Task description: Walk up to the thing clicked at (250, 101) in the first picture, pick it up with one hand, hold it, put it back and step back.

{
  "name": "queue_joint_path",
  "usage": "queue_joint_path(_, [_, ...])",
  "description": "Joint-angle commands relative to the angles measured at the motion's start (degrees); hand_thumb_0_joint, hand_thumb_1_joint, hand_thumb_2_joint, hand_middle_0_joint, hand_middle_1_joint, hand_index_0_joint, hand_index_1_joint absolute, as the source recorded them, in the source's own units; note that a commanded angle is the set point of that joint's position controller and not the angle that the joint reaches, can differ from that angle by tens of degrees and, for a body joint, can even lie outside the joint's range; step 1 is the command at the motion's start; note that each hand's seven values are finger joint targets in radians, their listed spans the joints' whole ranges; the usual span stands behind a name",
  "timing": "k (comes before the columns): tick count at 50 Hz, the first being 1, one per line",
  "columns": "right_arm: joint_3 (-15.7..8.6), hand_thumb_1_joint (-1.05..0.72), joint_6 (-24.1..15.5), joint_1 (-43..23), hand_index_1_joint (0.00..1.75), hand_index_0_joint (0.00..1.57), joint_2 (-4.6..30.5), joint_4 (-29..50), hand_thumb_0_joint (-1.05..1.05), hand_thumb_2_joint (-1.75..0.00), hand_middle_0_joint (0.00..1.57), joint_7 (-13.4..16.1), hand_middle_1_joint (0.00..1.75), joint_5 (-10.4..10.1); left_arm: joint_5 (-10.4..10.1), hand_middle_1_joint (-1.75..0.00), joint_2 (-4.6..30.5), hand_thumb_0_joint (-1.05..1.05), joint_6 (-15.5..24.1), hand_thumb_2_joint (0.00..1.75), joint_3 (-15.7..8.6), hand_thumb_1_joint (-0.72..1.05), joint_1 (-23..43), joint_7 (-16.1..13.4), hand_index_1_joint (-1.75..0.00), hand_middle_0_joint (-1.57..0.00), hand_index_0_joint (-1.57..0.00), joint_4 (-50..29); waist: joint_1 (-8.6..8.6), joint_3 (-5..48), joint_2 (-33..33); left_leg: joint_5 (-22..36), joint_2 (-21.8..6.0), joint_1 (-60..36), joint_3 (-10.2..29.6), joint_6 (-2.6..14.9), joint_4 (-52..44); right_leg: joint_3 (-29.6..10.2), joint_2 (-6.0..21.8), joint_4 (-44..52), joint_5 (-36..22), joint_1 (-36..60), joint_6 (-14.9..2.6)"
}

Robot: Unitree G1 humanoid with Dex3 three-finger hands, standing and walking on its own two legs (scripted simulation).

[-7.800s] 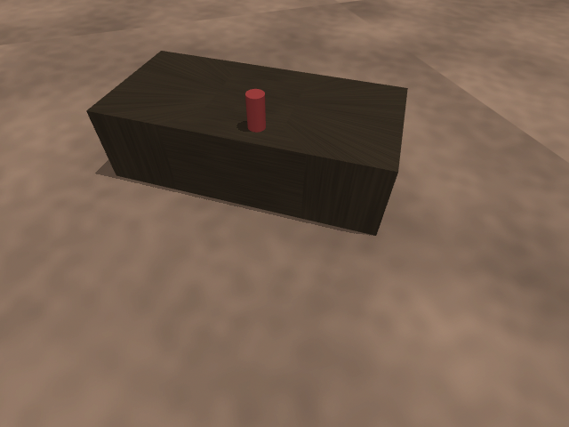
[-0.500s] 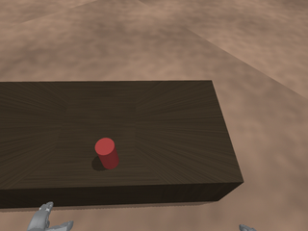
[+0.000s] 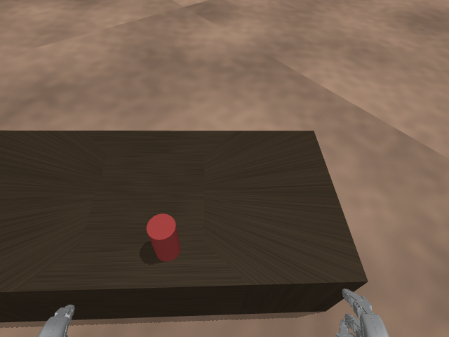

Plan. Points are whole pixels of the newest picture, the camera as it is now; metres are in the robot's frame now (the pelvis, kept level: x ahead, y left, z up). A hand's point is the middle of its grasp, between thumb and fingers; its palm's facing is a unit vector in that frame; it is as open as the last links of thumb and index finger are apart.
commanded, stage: go down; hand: left
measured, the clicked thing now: (164, 238) +0.44 +0.17 -0.29
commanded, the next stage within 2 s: none
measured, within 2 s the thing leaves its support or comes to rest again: neither
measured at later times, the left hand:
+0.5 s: hand out of the picture +0.13 +0.25 -0.11, palm faces +0.08 -0.94 -0.33, open 17.2 cm
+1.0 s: hand (50, 282) +0.24 +0.31 -0.05, palm faces +0.18 -0.96 -0.24, open 17.3 cm
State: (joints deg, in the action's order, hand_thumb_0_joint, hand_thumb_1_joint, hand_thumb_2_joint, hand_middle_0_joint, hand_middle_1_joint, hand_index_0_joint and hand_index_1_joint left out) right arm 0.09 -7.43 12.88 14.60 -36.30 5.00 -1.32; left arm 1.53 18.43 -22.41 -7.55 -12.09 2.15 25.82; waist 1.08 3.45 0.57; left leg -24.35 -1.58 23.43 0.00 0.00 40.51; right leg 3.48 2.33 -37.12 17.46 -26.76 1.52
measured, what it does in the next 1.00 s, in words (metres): stands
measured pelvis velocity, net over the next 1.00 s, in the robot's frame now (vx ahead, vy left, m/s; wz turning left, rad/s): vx -0.03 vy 0.00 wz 0.02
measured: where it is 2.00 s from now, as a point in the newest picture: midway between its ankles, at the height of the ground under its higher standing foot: outside the picture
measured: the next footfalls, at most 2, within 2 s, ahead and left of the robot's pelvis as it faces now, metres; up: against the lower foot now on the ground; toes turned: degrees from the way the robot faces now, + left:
none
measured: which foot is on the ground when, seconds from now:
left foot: down 0.00-1.00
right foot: down 0.00-1.00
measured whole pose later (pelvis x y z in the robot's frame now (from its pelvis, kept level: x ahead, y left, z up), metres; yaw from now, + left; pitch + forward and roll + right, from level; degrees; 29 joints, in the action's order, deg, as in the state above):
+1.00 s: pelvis -0.03 +0.00 -0.03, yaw +1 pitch +10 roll -3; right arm 2.5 -16.5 15.9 15.1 -38.6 10.8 -1.3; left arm -4.3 30.8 -21.7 -20.4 3.5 14.0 27.0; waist 2.9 6.3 0.9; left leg -28.0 -2.0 35.8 2.4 -0.4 54.2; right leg 5.2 2.3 -48.8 20.5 -37.7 0.9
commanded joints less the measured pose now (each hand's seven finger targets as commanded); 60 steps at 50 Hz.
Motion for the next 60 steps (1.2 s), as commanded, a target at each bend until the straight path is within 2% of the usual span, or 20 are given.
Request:
queue_joint_path(1, [-3.3,-0.84,-3.2,-0.8,0.30,0.20,8.3,7.7,0.00,-0.88,0.20,0.8,0.30,0.0,0.3,-0.04,9.6,0.00,-0.7,0.01,-3.0,-0.50,-0.1,-0.8,-0.04,-0.08,-0.08,-13.1,0.17,10.5,4.3,26.7,0.7,-0.6,1.1,-1.31,-3.2,1.0,-2.7,0.1,-15.5,6.7,-2.74])
queue_joint_path(9, [-2.4,-0.84,-4.3,-0.4,0.30,0.20,7.3,9.0,0.00,-0.88,0.20,1.6,0.30,0.1,-0.3,-0.04,10.1,0.00,-3.4,0.02,-3.8,-0.51,-4.3,-1.0,-0.04,-0.08,-0.08,-19.3,-0.10,11.2,4.5,25.0,0.3,3.2,2.6,-1.20,0.1,1.2,-2.5,-3.1,-13.3,3.8,-2.62])
queue_joint_path(11, [-3.0,-0.84,-4.8,-0.8,0.30,0.20,8.2,9.8,0.00,-0.88,0.20,1.8,0.30,0.1,-0.4,-0.04,9.9,0.00,-3.8,0.02,-3.3,-0.53,-4.4,-0.8,-0.04,-0.08,-0.08,-21.1,0.61,11.3,4.1,24.4,0.1,4.1,3.0,-1.30,0.9,1.2,-2.5,-4.2,-12.7,2.2,-2.45])
queue_joint_path(15, [-2.9,-0.85,-5.4,-0.6,0.30,0.20,7.7,10.9,0.00,-0.88,0.20,2.4,0.30,0.2,-0.6,-0.04,10.6,0.00,-4.3,0.04,-4.7,-0.50,-6.3,-1.1,-0.04,-0.08,-0.07,-23.9,-0.09,12.5,4.5,22.8,0.4,5.5,2.8,-1.15,2.6,1.3,-2.4,-5.7,-11.7,1.3,-2.55])
queue_joint_path(17, [-2.6,-0.85,-5.9,-0.9,0.30,0.20,7.5,11.1,0.00,-0.88,0.20,2.9,0.30,0.1,-0.9,-0.04,10.8,0.00,-4.9,0.04,-4.9,-0.51,-6.0,-1.1,-0.04,-0.08,-0.07,-24.9,0.44,11.3,3.5,18.7,0.7,7.5,3.1,-0.79,3.0,1.2,-2.3,-5.7,-9.6,0.1,-2.36])
queue_joint_path(20, [-2.6,-0.85,-6.5,-0.9,0.30,0.20,7.4,11.5,0.00,-0.88,0.20,3.5,0.30,0.0,-1.2,-0.03,11.9,0.00,-5.3,0.04,-6.2,-0.51,-7.2,-0.9,-0.04,-0.07,-0.07,-26.7,-0.16,11.4,4.6,16.3,0.9,8.9,3.1,-0.70,3.6,1.0,-2.2,-6.6,-7.8,-0.9,-2.32])
queue_joint_path(21, [-2.6,-0.86,-6.6,-0.7,0.30,0.20,7.6,11.3,0.00,-0.89,0.20,3.6,0.30,0.0,-1.3,-0.04,11.5,0.00,-5.3,0.04,-5.7,-0.53,-7.1,-0.6,-0.05,-0.08,-0.07,-26.9,0.51,11.0,4.5,16.0,0.6,9.0,3.6,-0.80,3.6,1.0,-2.2,-7.0,-7.3,-1.6,-2.34])
queue_joint_path(23, [-2.0,-0.85,-7.0,-0.5,0.30,0.20,6.6,11.4,0.00,-0.88,0.20,4.0,0.30,0.0,-1.4,-0.04,12.8,0.00,-5.5,0.04,-7.1,-0.52,-7.2,-0.6,-0.05,-0.08,-0.07,-28.8,0.02,11.3,4.6,13.9,1.1,10.0,3.3,-0.43,4.1,0.9,-2.1,-6.7,-6.3,-1.7,-2.25])
queue_joint_path(27, [-2.4,-0.86,-7.9,-0.3,0.30,0.20,7.2,11.6,0.00,-0.89,0.20,4.9,0.30,-0.1,-2.1,-0.05,13.3,0.00,-5.7,0.05,-7.8,-0.56,-8.7,0.2,-0.05,-0.08,-0.07,-29.5,0.27,11.8,4.0,13.5,1.6,11.1,2.4,0.03,5.8,0.8,-2.0,-7.0,-6.3,-1.9,-2.09])
queue_joint_path(31, [-2.1,-0.85,-9.3,-0.3,0.30,0.20,7.5,11.1,0.00,-0.88,0.20,6.0,0.30,-0.1,-2.4,-0.05,15.5,0.00,-4.8,0.05,-9.2,-0.55,-1.1,0.7,-0.05,-0.08,-0.07,-29.9,1.98,10.0,3.1,6.5,1.8,12.4,2.3,0.64,6.1,0.2,-1.8,-6.0,-1.3,-4.5,-1.61])
queue_joint_path(33, [-1.5,-0.85,-10.2,0.3,0.30,0.20,7.2,10.0,0.00,-0.88,0.20,6.5,0.30,-0.2,-3.1,-0.04,18.2,0.00,-3.5,0.06,-11.1,-0.53,4.8,1.0,-0.05,-0.08,-0.07,-32.6,1.97,10.7,4.4,4.6,1.8,11.8,2.4,0.68,5.9,-0.2,-1.6,-5.8,0.0,-4.5,-1.53])
queue_joint_path(38, [-1.2,-0.86,-11.7,1.0,0.30,0.20,8.2,7.1,0.00,-0.89,0.20,7.5,0.30,-0.1,-4.2,-0.04,22.7,0.00,-1.0,0.05,-14.4,-0.52,12.9,3.1,-0.05,-0.08,-0.07,-25.6,2.06,11.5,5.4,6.6,1.8,10.7,2.7,0.48,5.6,-0.3,-1.4,-6.0,-2.1,-3.4,-1.64])
queue_joint_path(44, [-1.2,-0.87,-12.3,0.7,0.30,0.20,9.3,4.9,0.00,-0.89,0.20,7.0,0.30,-0.1,-5.1,-0.02,24.7,0.00,1.2,0.03,-16.0,-0.51,21.1,8.7,-0.03,-0.08,-0.06,-12.6,1.16,11.0,6.7,8.0,1.6,10.6,3.5,0.12,3.3,0.5,-2.1,-5.8,-2.2,-2.6,-2.28])
queue_joint_path(47, [-1.3,-0.88,-12.0,2.2,0.30,0.20,9.5,4.4,0.00,-0.89,0.20,6.5,0.30,-0.2,-5.4,-0.02,27.4,0.00,2.8,0.04,-18.5,-0.51,22.7,11.6,-0.03,-0.08,-0.06,-6.7,0.37,13.0,5.0,12.1,1.6,10.2,2.9,0.15,3.7,0.5,-2.3,-5.8,-5.3,-0.8,-2.35])
queue_joint_path(50, [-1.4,-0.89,-11.8,3.6,0.30,0.20,9.6,3.9,0.00,-0.90,0.20,5.9,0.30,0.0,-5.4,-0.02,28.3,0.00,5.6,0.03,-19.0,-0.52,26.0,14.5,-0.03,-0.08,-0.06,-2.4,0.55,14.1,5.5,15.9,1.3,9.5,2.9,-0.19,3.7,0.5,-2.5,-6.5,-7.7,-0.8,-2.66])
queue_joint_path(51, [-1.6,-0.89,-11.6,4.5,0.30,0.20,10.0,3.2,0.00,-0.90,0.20,5.8,0.30,0.1,-5.5,-0.02,29.9,0.00,6.7,0.03,-20.4,-0.52,27.0,15.2,-0.03,-0.08,-0.06,-0.8,0.48,13.6,5.8,16.7,1.1,9.4,2.8,-0.19,3.8,0.5,-2.6,-6.6,-8.2,-1.5,-2.72])
queue_joint_path(52, [-1.7,-0.89,-11.6,4.8,0.30,0.20,10.2,3.1,0.00,-0.90,0.20,5.8,0.30,0.2,-5.6,-0.02,32.2,0.00,8.2,0.03,-21.6,-0.54,29.6,16.0,-0.03,-0.08,-0.06,-1.6,0.17,14.0,6.2,15.9,1.4,9.8,2.6,-0.10,3.9,0.3,-2.4,-6.4,-7.8,-1.5,-2.57])
queue_joint_path(55, [-2.3,-0.89,-11.5,6.4,0.30,0.20,10.9,2.1,0.00,-0.90,0.20,5.5,0.30,0.5,-5.7,-0.02,32.1,0.00,12.3,0.03,-21.5,-0.55,32.9,18.0,-0.03,-0.08,-0.06,2.9,0.82,13.6,5.7,13.0,1.0,10.2,2.6,-0.03,3.5,0.2,-2.5,-6.5,-5.4,-3.3,-2.62])
queue_joint_path(57, [-2.3,-0.89,-11.6,7.3,0.30,0.20,10.9,1.7,0.00,-0.90,0.20,5.6,0.30,0.8,-5.6,-0.01,35.8,0.00,15.5,0.03,-23.7,-0.52,37.2,18.7,-0.03,-0.07,-0.06,2.6,0.53,15.6,7.2,14.3,0.8,8.8,2.6,-0.21,3.7,0.0,-2.5,-7.0,-6.4,-3.2,-2.77])
queue_joint_path(60, [-2.5,-0.88,-11.3,8.4,0.30,0.20,11.6,0.9,0.00,-0.90,0.20,5.5,0.30,0.9,-5.8,-0.02,36.3,0.00,18.7,0.04,-23.5,-0.49,41.4,20.1,-0.03,-0.07,-0.05,5.0,0.94,15.1,7.3,12.0,0.7,8.8,2.7,-0.05,3.2,-0.3,-2.4,-6.9,-5.1,-4.2,-2.83])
